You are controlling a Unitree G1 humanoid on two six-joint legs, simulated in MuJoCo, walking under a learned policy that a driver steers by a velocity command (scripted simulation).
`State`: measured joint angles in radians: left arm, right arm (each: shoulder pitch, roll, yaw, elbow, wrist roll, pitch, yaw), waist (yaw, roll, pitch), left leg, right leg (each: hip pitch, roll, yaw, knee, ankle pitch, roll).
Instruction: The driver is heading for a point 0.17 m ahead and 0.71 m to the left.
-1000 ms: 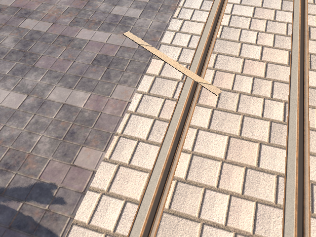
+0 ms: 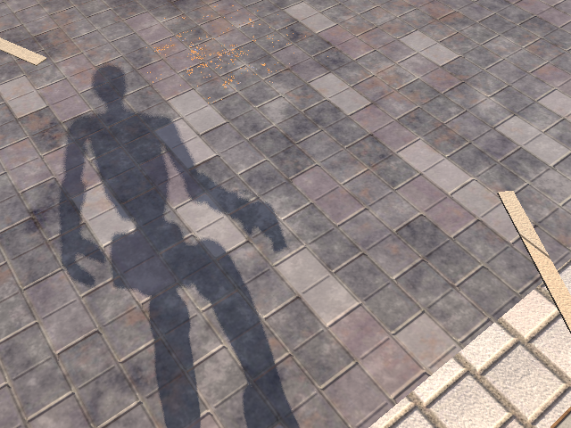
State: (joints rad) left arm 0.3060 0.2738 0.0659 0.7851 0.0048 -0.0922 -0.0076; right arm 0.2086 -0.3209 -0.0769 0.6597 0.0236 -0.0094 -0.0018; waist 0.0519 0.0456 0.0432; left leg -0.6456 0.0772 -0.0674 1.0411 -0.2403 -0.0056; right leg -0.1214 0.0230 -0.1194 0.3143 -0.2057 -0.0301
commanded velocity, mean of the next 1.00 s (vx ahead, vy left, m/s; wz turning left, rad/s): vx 0.12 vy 0.00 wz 0.14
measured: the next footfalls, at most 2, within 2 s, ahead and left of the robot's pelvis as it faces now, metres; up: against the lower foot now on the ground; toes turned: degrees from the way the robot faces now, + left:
left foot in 0.22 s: +0.28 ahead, +0.15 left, +0.00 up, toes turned +5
right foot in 0.56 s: +0.27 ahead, -0.10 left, +0.00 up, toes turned +5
